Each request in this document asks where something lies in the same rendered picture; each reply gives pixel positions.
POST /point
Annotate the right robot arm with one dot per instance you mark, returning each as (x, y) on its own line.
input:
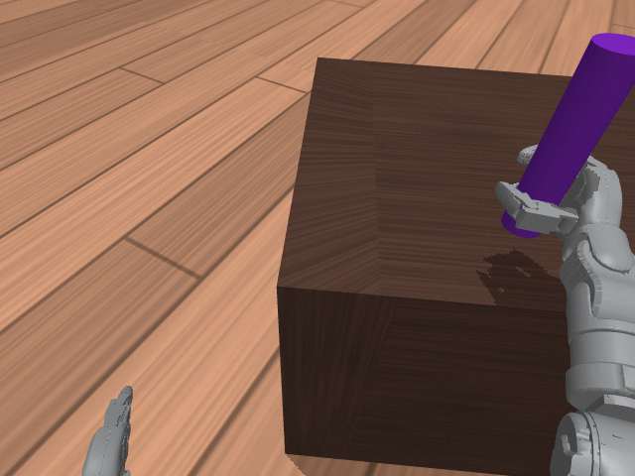
(599, 276)

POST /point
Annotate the can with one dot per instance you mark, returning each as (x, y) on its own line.
(601, 82)

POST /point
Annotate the left robot hand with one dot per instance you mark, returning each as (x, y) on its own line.
(108, 449)

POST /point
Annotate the right robot hand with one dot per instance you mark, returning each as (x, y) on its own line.
(594, 197)

